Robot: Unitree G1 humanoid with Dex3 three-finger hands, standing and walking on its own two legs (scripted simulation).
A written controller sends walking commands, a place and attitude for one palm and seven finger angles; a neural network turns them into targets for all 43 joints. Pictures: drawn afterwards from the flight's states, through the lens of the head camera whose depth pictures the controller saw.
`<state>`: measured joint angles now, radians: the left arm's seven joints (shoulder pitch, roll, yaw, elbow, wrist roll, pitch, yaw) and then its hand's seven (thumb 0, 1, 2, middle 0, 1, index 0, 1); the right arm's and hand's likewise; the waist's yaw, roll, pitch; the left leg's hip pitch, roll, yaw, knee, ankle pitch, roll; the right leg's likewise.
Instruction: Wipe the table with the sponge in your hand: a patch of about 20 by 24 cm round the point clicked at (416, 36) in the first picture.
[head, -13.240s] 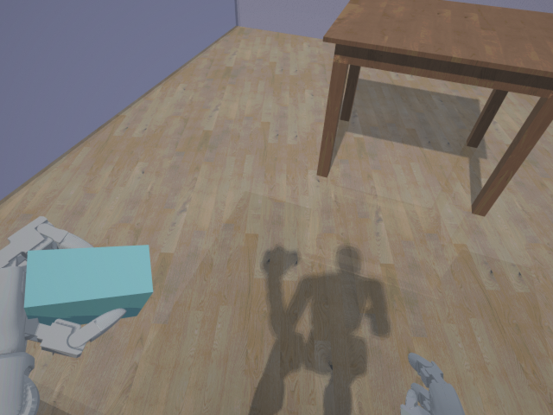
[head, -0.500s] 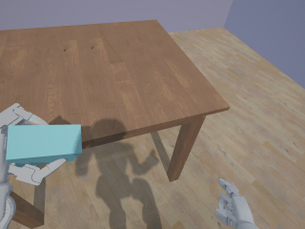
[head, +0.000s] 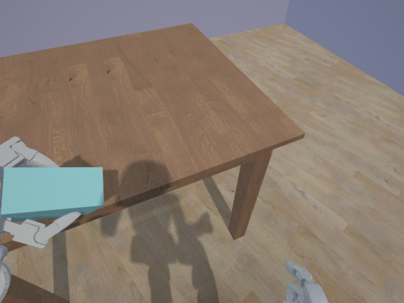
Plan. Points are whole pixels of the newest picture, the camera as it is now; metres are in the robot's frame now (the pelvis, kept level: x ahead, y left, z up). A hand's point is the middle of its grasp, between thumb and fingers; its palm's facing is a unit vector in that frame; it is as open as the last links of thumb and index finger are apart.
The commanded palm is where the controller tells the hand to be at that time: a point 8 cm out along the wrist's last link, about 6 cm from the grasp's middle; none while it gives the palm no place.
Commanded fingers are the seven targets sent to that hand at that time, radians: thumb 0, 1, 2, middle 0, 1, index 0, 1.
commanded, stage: shuffle to correct the standing spot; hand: left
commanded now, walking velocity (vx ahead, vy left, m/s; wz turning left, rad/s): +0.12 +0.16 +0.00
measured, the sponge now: (67, 194) +0.24 +0.21 +0.17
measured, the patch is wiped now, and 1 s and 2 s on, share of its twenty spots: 0.00 0.00 0.00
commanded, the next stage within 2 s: come to a stop and stand still in 0.24 s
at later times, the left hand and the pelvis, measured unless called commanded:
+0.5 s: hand out of the picture +0.26 +0.31 +0.19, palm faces +0.44 -0.81 -0.40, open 9.7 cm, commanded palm +0.20 +0.35 +0.20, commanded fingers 0.00 0.10 1.30 -1.20 -1.60 -1.20 -1.60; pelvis +0.05 +0.06 +0.00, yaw +1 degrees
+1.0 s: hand out of the picture +0.26 +0.33 +0.18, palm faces +0.41 -0.84 -0.36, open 9.7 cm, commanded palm +0.21 +0.36 +0.20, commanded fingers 0.00 0.10 1.30 -1.20 -1.60 -1.20 -1.60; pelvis +0.05 +0.08 +0.02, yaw +0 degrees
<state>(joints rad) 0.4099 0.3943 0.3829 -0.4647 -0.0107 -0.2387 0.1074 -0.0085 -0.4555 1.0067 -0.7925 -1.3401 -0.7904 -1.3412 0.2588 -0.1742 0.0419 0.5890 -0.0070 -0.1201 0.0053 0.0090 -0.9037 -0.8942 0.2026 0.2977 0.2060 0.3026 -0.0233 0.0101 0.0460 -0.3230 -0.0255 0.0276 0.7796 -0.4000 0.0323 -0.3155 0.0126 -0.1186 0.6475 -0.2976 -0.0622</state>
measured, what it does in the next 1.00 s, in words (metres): steps on the spot: left foot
